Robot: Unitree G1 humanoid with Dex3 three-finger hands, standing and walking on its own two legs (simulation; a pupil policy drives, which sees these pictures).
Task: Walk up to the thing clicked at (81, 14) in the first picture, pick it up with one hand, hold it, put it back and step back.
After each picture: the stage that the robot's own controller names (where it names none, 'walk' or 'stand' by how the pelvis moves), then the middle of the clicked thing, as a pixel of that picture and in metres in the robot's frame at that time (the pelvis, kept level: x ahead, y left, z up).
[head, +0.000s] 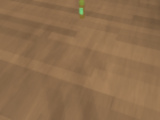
stand; (81, 9) +1.91 +0.03 -0.66
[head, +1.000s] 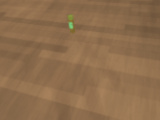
walk; (71, 24) +1.76 +0.26 -0.64
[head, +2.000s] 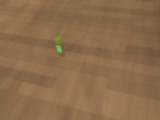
walk; (60, 47) +1.19 +0.33 -0.65
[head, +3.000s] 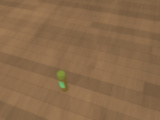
walk; (63, 81) +0.74 +0.24 -0.65
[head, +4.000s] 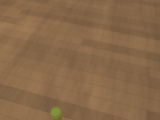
walk; (57, 118) +0.44 +0.18 -0.63
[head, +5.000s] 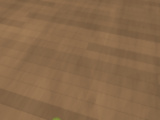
stand; out of the picture +0.37 +0.20 -0.64
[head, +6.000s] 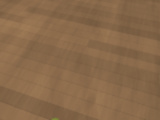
stand; out of the picture +0.34 +0.19 -0.64
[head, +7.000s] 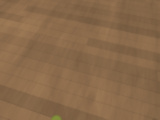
stand; out of the picture +0.36 +0.19 -0.66
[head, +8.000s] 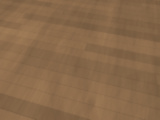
stand; out of the picture +0.34 +0.20 -0.66
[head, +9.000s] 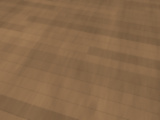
stand; out of the picture +0.33 +0.19 -0.66
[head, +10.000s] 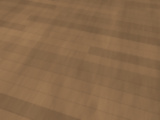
stand; out of the picture +0.33 +0.18 -0.66
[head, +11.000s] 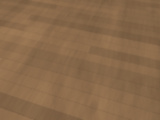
go down; out of the picture +0.34 +0.18 -0.66
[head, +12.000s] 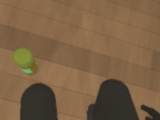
go down; (27, 63) +0.42 +0.21 -0.31
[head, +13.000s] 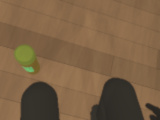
go down; (29, 62) +0.42 +0.21 -0.27
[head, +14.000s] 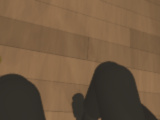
close in; out of the picture +0.42 +0.25 -0.17
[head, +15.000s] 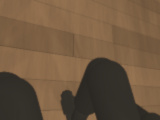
close; out of the picture +0.42 +0.26 -0.16
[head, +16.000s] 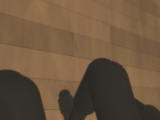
lift; out of the picture +0.40 +0.27 -0.16
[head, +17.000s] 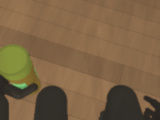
lift; (23, 75) +0.32 +0.20 -0.01
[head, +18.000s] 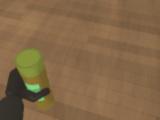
hold; (38, 84) +0.32 +0.16 +0.05
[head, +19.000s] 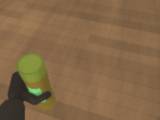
hold; (40, 86) +0.32 +0.16 +0.03
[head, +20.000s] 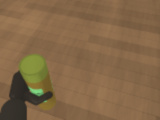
crouch; (41, 86) +0.31 +0.16 +0.03
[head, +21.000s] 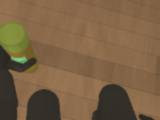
crouch; (22, 53) +0.42 +0.19 -0.06
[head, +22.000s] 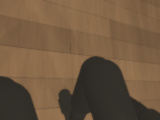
lower; out of the picture +0.42 +0.27 -0.16
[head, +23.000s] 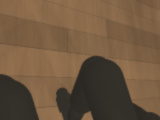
lower; out of the picture +0.42 +0.28 -0.16
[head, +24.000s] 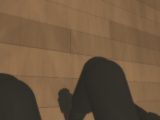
lower; out of the picture +0.42 +0.28 -0.16
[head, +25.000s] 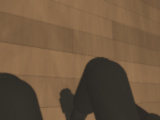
lower; out of the picture +0.42 +0.28 -0.16
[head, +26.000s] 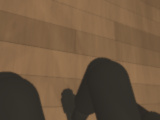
open; out of the picture +0.41 +0.27 -0.16
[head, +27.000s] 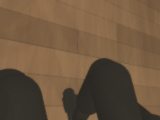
stand; out of the picture +0.40 +0.27 -0.16
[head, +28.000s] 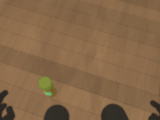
walk; (48, 88) +0.40 +0.20 -0.45
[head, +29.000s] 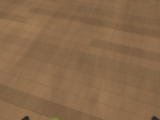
stand; out of the picture +0.36 +0.19 -0.60
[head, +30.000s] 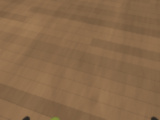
stand; out of the picture +0.36 +0.19 -0.60
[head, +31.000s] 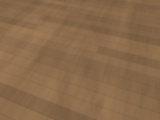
stand; out of the picture +0.38 +0.17 -0.65
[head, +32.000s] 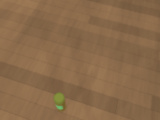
walk; (60, 102) +0.42 +0.14 -0.64
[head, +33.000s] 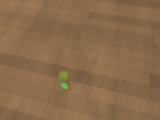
walk; (65, 82) +0.64 +0.19 -0.63
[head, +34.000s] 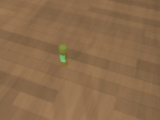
stand; (63, 56) +0.97 +0.19 -0.63
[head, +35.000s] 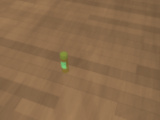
stand; (64, 62) +0.98 +0.19 -0.65
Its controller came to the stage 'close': yes
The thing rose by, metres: 0.68
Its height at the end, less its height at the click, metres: +0.00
